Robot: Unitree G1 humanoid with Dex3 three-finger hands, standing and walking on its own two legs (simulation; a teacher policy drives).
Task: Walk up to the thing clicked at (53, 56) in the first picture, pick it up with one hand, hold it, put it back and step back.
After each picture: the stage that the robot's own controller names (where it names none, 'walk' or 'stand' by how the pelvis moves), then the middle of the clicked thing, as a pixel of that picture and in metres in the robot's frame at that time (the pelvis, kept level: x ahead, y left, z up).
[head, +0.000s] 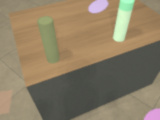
stand; (49, 42) +0.63 +0.20 -0.04
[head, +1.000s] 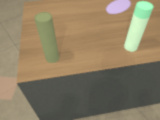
walk; (48, 40) +0.58 +0.21 -0.01
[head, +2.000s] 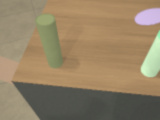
stand; (51, 44) +0.52 +0.17 +0.01
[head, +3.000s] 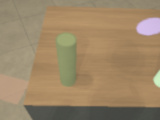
stand; (67, 63) +0.44 +0.09 -0.01
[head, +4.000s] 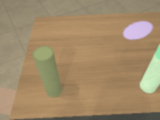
stand; (49, 74) +0.41 +0.17 -0.02
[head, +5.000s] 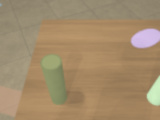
stand; (55, 82) +0.38 +0.14 -0.04
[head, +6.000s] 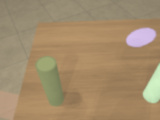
stand; (51, 84) +0.38 +0.16 -0.04
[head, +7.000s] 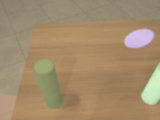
stand; (49, 86) +0.37 +0.16 -0.04
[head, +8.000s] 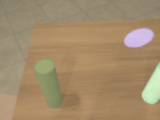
stand; (50, 86) +0.37 +0.16 -0.04
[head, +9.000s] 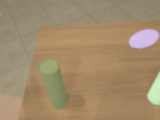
rise first; (55, 87) +0.37 +0.16 -0.03
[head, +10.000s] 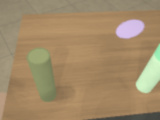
go down; (44, 78) +0.39 +0.15 -0.01
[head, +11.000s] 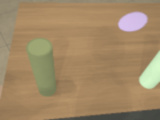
go down; (44, 71) +0.39 +0.15 +0.02
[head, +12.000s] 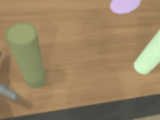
close in; (30, 61) +0.39 +0.16 +0.05
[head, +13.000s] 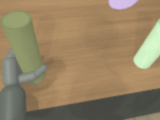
close; (27, 53) +0.42 +0.16 +0.06
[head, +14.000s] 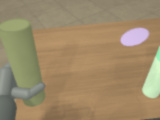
lift; (26, 67) +0.31 +0.18 +0.18
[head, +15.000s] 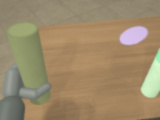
hold; (32, 69) +0.32 +0.17 +0.15
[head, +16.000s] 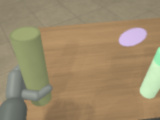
hold; (34, 71) +0.33 +0.16 +0.14
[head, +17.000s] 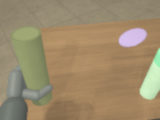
hold; (35, 71) +0.33 +0.16 +0.13
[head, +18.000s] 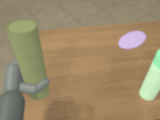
crouch; (32, 64) +0.34 +0.17 +0.15
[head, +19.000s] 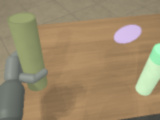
lower; (31, 56) +0.39 +0.17 +0.13
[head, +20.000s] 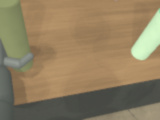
lower; (14, 38) +0.46 +0.18 +0.08
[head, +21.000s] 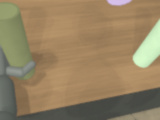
lower; (16, 47) +0.43 +0.18 +0.07
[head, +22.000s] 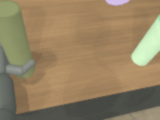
lower; (16, 46) +0.44 +0.18 +0.07
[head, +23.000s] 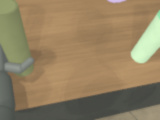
lower; (15, 44) +0.45 +0.18 +0.07
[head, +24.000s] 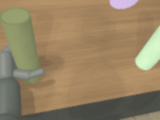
open; (24, 51) +0.43 +0.17 +0.06
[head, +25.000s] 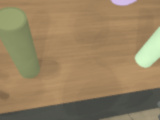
sink last; (22, 50) +0.42 +0.17 +0.07
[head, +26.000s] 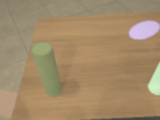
sink last; (48, 72) +0.41 +0.18 +0.02
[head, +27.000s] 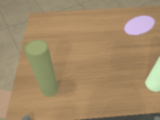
stand; (44, 71) +0.40 +0.17 +0.02
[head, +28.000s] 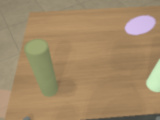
stand; (44, 71) +0.39 +0.17 +0.03
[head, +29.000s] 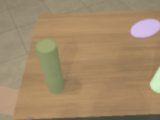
stand; (52, 69) +0.41 +0.16 +0.01
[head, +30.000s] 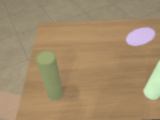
stand; (51, 78) +0.41 +0.17 -0.04
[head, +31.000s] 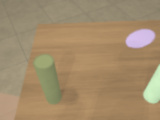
stand; (49, 82) +0.39 +0.17 -0.04
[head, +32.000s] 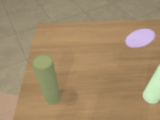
stand; (48, 82) +0.39 +0.17 -0.04
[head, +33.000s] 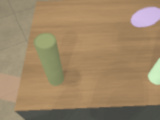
walk; (51, 63) +0.43 +0.15 -0.02
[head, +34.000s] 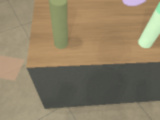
walk; (59, 25) +0.62 +0.14 -0.02
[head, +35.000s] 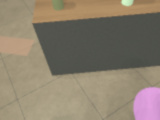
walk; out of the picture +0.95 +0.24 -0.01
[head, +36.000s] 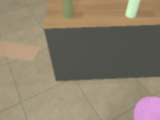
stand; out of the picture +1.02 +0.15 -0.02
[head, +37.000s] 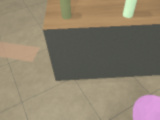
stand; (65, 0) +1.03 +0.16 -0.04
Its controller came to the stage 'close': yes
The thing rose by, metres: 0.18
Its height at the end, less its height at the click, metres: +0.00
